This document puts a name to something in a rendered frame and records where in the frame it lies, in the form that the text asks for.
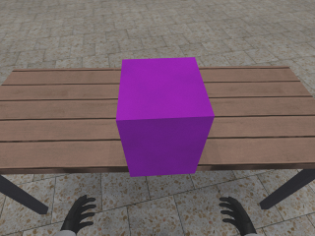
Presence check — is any right robot hand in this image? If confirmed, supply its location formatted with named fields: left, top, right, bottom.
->
left=219, top=196, right=257, bottom=236

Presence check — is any table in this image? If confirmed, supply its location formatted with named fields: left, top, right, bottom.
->
left=0, top=65, right=315, bottom=214

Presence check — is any carton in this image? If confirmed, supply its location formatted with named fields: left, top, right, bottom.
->
left=115, top=57, right=215, bottom=177

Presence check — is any left robot hand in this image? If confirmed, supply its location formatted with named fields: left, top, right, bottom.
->
left=60, top=195, right=96, bottom=235

